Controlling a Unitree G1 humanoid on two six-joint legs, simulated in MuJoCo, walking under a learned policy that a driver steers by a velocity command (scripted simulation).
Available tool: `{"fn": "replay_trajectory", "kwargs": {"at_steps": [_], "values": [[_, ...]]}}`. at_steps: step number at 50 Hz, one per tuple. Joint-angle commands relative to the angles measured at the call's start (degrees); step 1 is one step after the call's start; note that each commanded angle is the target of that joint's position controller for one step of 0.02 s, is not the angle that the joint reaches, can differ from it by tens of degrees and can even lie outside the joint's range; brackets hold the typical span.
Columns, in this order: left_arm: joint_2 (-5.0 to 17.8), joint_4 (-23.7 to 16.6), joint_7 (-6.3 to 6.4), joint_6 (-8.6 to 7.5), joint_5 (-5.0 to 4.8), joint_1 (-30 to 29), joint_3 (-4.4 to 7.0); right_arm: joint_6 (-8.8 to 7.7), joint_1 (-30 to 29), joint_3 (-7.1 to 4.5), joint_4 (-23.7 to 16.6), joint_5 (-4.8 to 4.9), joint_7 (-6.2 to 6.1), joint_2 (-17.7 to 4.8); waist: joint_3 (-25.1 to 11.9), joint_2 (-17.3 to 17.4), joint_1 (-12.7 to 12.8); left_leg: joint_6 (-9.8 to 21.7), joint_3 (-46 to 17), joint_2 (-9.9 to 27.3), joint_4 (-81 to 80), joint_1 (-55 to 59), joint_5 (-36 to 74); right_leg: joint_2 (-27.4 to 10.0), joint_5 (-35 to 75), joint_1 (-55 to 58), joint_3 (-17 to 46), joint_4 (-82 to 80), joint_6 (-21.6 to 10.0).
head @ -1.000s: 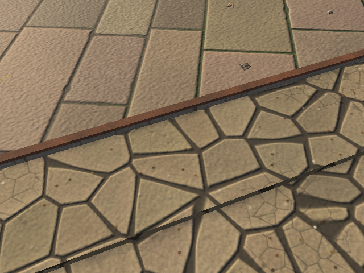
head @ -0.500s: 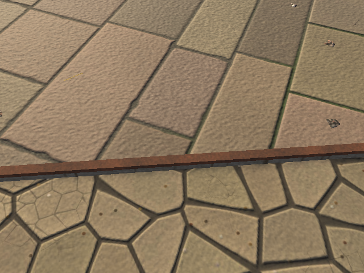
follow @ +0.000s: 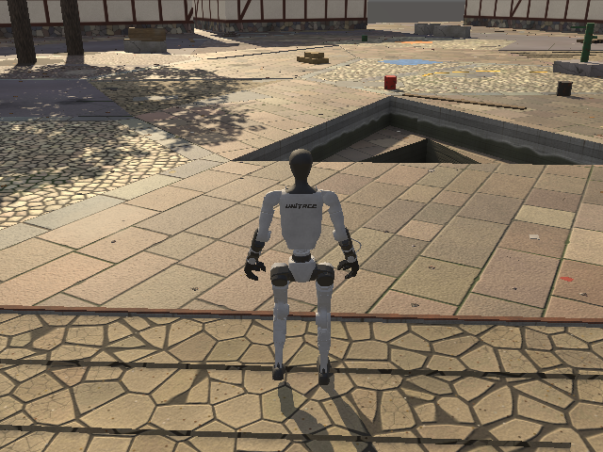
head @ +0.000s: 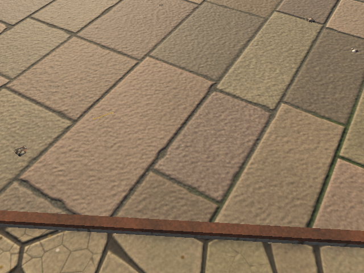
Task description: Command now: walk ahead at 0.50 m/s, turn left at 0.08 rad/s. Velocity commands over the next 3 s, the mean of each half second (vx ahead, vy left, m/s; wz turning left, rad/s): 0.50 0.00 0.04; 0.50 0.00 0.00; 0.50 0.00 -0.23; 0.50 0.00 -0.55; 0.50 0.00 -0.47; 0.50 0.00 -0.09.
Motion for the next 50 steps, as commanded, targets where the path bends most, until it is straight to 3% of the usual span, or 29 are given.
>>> {"fn": "replay_trajectory", "kwargs": {"at_steps": [1,3,4,6,8,9,10,11,12,13,14,16,18,23,26,29,31,32,33,34,35,36,37,38,39,43,45,48,50], "values": [[7.50,-4.05,0.12,-1.09,-0.24,-4.41,1.40,-0.07,2.89,-0.84,-3.12,-0.54,0.29,-2.80,-2.03,-8.99,-3.82,-0.65,0.42,2.95,-4.29,-0.97,4.80,-14.28,12.12,0.08,12.02,-11.58,-9.33],[9.67,-4.14,0.12,-1.08,-0.98,-6.06,1.92,0.06,1.02,-0.46,-3.65,-0.56,0.37,-2.35,-2.11,-10.60,-4.81,-0.73,1.37,3.03,-13.78,5.58,7.55,-12.42,12.99,-3.95,7.75,-12.38,-7.94],[10.66,-3.95,-0.07,-0.87,-0.70,-5.79,2.16,0.20,0.39,-0.58,-3.51,-0.54,0.43,-2.86,-3.06,-10.91,-4.76,-1.13,3.36,1.78,-16.87,8.73,6.85,-11.85,13.13,-4.07,6.62,-12.22,-7.85],[11.14,-3.31,-0.17,-0.31,-1.27,-5.01,2.30,0.61,0.57,-1.12,-3.22,-0.43,0.52,-4.05,-3.32,-10.24,-5.21,-1.11,4.42,1.53,-21.35,12.88,6.83,-13.41,9.60,-3.48,6.96,-10.07,-7.29],[8.22,-2.97,-0.20,0.18,-0.99,-4.35,1.35,0.64,9.96,-2.35,1.16,-0.87,0.39,-5.04,-4.35,-5.74,-9.01,-0.22,10.18,-2.63,-22.59,26.50,6.11,-11.74,3.47,-11.03,4.20,-0.14,-6.23],[5.59,-3.19,-0.19,0.11,-0.21,-4.84,0.24,0.49,17.16,-3.48,3.58,-0.48,0.17,-6.66,-5.16,-0.52,-12.39,1.58,5.85,-1.24,-27.30,34.79,2.58,-8.11,5.48,-16.60,0.99,13.81,-3.79],[1.50,-6.72,-0.22,-0.33,-0.76,-5.16,-1.29,0.10,18.60,-4.45,2.56,-1.32,-0.03,-12.83,-4.85,15.37,-11.63,10.58,-24.50,13.30,-44.01,37.67,-20.80,-0.90,-3.30,-30.79,-3.19,35.69,0.36],[3.51,-7.94,-0.25,-0.87,-2.07,-4.70,-0.90,-1.08,13.65,-3.87,0.40,-1.55,0.38,-13.42,-3.03,15.19,-8.25,17.41,-46.50,19.57,-55.08,31.59,-32.53,-1.42,-6.02,-37.52,3.90,48.39,-0.92],[7.19,-8.03,-0.54,-1.53,-3.08,-5.81,0.19,-2.44,7.22,-2.73,-0.87,-1.49,0.52,-10.20,1.78,7.92,-5.20,17.29,-42.67,20.59,-54.90,24.11,-25.37,-5.05,1.68,-36.87,6.28,50.01,-2.08],[7.61,-7.24,-0.56,-1.60,-2.09,-5.15,0.17,-3.10,5.07,-1.97,-1.02,-1.35,0.74,-7.63,2.15,3.85,-3.48,15.39,-33.93,17.85,-52.51,20.28,-14.33,-6.84,5.93,-33.16,5.71,48.51,-1.76],[6.38,-6.61,-0.31,-1.56,-1.05,-4.44,0.08,-3.13,3.65,-1.78,-0.55,-1.24,0.86,-6.79,1.91,3.08,-2.30,13.89,-27.28,14.95,-52.64,19.16,-7.55,-7.61,6.71,-31.14,5.04,46.17,-1.22],[5.86,-6.05,-0.08,-0.67,-0.57,-4.64,0.31,-3.57,2.01,-1.23,-0.26,-1.77,0.57,-5.15,1.33,3.81,-1.09,11.73,-17.92,10.22,-53.79,16.90,2.02,-7.88,13.65,-26.54,4.05,42.34,0.21],[4.58,-5.89,-0.08,0.07,-0.16,-6.14,0.12,-4.05,4.33,-1.07,0.74,-1.26,-0.05,-4.38,0.96,2.50,-1.95,11.85,-13.48,8.86,-55.20,18.48,7.61,-7.19,19.20,-26.06,2.76,37.84,1.46],[1.75,-8.54,-1.17,-0.97,-0.62,-16.01,-1.01,-3.52,9.11,-1.76,3.20,-0.89,-0.94,-6.60,2.79,2.40,-5.85,11.55,-6.53,8.64,-55.37,23.00,18.61,-5.44,26.49,-22.86,0.47,17.43,3.43],[2.08,-9.59,-2.03,-1.24,-1.13,-19.42,-1.13,-2.85,11.80,-2.24,4.95,-0.38,-0.68,-8.00,3.84,2.94,-7.38,11.69,-6.08,10.62,-54.20,25.32,19.24,-4.82,26.16,-20.17,-0.15,11.98,3.09],[4.01,-10.11,-2.62,-1.50,-1.20,-19.30,-0.62,-2.09,11.08,-2.72,5.84,0.04,-0.71,-8.83,4.57,3.82,-5.83,10.50,-6.13,12.43,-51.81,27.98,23.99,-4.29,22.95,-17.05,0.18,8.51,0.78],[6.55,-8.17,-2.18,-1.53,-0.41,-11.87,0.63,-1.53,8.85,-3.05,5.79,0.14,-0.91,-9.78,0.05,4.10,-0.91,8.58,-3.60,10.83,-43.02,28.81,41.77,-1.79,21.19,-6.06,-1.82,5.66,-1.75],[9.00,-5.40,-1.57,-1.34,-0.22,-3.00,1.94,-1.40,8.50,-2.78,5.59,-0.06,-1.00,-9.03,-5.75,2.97,3.10,7.07,-1.04,8.11,-32.72,25.53,47.78,-1.40,22.00,6.46,-2.28,5.21,-3.49],[12.98,-3.09,-0.78,-1.01,0.22,8.32,3.09,-1.58,7.81,-1.62,3.80,-1.42,-1.13,-6.19,-14.79,-3.34,7.33,4.85,0.93,5.11,-14.94,13.21,33.32,-11.59,23.86,24.85,8.82,7.60,-6.75],[17.09,-2.17,-0.96,-0.70,0.76,10.34,3.71,-2.79,14.51,0.32,2.76,-1.06,-0.86,0.89,-20.87,-20.04,3.24,0.88,0.92,-5.12,4.05,-8.34,-4.67,-24.02,12.57,40.57,35.72,0.60,-15.27],[11.56,-1.96,-0.96,-0.46,0.14,9.91,2.55,-3.78,11.87,-0.76,4.03,0.27,-0.50,-4.31,-18.95,-14.39,5.50,0.95,-5.19,-2.79,12.27,-15.33,-7.13,-23.84,1.95,38.01,41.64,-4.74,-15.32],[9.19,-2.20,-0.76,-0.41,-0.13,6.22,1.74,-4.33,6.26,-1.54,2.48,1.27,-0.14,-6.71,-10.50,-10.93,4.95,1.50,-3.75,-0.05,14.29,-19.21,-2.76,-22.12,2.28,31.16,33.93,-5.40,-13.35],[7.91,-2.60,-0.79,-0.37,0.06,2.57,1.24,-4.60,3.02,-1.36,1.72,0.90,-0.31,-6.24,-6.30,-6.08,3.17,1.57,-2.10,2.64,12.38,-17.59,2.54,-19.73,6.91,23.17,27.52,-6.74,-12.26],[6.62,-2.82,-0.99,-0.60,0.57,0.18,0.86,-4.55,1.44,-1.48,1.44,0.06,-0.41,-5.79,-2.97,-5.09,1.57,1.34,-1.62,4.08,9.77,-15.73,6.02,-17.60,11.78,16.54,23.46,-8.57,-12.00],[5.48,-2.76,-1.07,-0.94,1.21,-0.92,0.49,-4.12,2.40,-1.56,1.64,-0.21,-0.30,-5.08,-2.26,-6.45,-0.38,1.23,-2.03,5.36,8.36,-12.41,8.31,-15.98,15.32,12.30,20.35,-10.22,-11.67],[6.22,-0.42,-0.78,-2.04,0.40,0.56,0.75,-2.20,1.53,-0.95,1.49,-0.84,-0.55,-2.13,0.23,-6.35,-2.27,-0.85,-0.29,6.03,4.90,-12.74,11.62,-14.60,27.08,6.51,12.78,-13.75,-12.84],[6.82,0.91,-0.21,-1.61,0.91,2.85,0.83,-1.88,-2.37,-0.56,0.21,-1.26,-0.60,-1.25,1.53,-5.54,-1.51,-1.93,0.25,6.33,3.02,-17.27,15.02,-14.55,31.64,7.67,10.55,-13.51,-12.56],[6.98,1.61,0.35,-0.43,0.38,5.37,0.62,-2.24,-9.60,0.47,-2.08,-0.97,0.16,0.09,3.23,-4.36,0.64,-1.67,2.60,5.26,-9.90,-15.82,21.00,-11.99,30.21,6.34,5.91,-14.53,-10.55],[8.20,2.78,0.67,-0.02,-0.03,9.01,0.76,-2.62,-15.74,1.31,-3.99,-0.74,0.79,1.80,4.11,-4.15,2.94,-1.04,4.48,3.71,-17.43,-12.91,22.42,-13.04,28.83,7.32,5.86,-16.17,-10.08]]}}
Next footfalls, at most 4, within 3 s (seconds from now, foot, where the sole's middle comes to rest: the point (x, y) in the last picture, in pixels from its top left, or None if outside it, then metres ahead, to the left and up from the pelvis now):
0.18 left None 0.18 0.13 -0.76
0.66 right None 0.46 -0.12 -0.76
1.14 left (168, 195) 0.77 0.10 -0.72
1.72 right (242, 154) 0.98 -0.21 -0.72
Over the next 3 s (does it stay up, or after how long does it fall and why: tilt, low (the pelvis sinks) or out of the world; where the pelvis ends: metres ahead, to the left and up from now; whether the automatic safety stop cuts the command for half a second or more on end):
stays up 1.43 -0.48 0.06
